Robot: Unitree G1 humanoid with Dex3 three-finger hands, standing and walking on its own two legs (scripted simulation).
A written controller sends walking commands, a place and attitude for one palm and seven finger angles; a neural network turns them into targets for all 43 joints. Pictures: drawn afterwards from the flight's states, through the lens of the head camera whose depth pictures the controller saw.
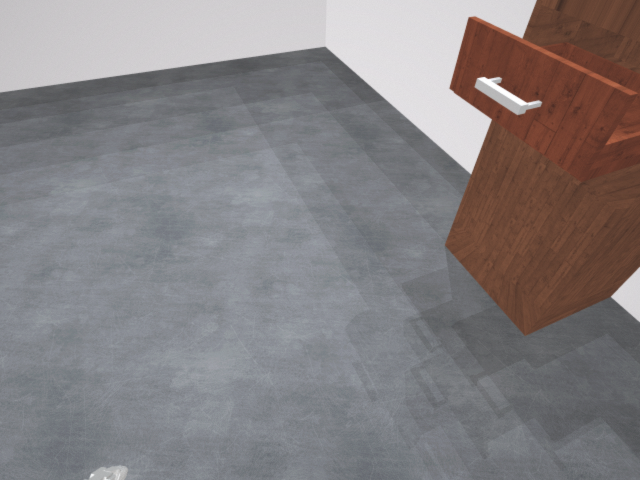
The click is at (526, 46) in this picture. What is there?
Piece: drawer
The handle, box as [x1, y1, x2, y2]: [475, 77, 541, 114]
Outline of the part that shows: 477,78 475,84 476,88 516,114 523,113 528,108 539,106 541,103 538,100 526,103 498,86 496,83 500,82 501,78 499,77 490,79 484,77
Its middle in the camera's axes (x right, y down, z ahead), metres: +0.42 -0.32 +0.86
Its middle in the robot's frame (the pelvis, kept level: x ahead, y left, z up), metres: +0.89 -0.37 +0.09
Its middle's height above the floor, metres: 0.86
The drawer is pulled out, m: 0.24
